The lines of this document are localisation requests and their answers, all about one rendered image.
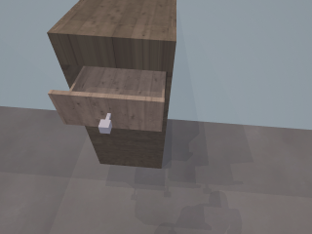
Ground drawer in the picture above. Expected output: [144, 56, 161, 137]
[48, 65, 166, 132]

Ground cabinet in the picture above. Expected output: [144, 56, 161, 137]
[47, 0, 176, 169]

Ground handle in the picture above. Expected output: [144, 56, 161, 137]
[98, 113, 112, 134]

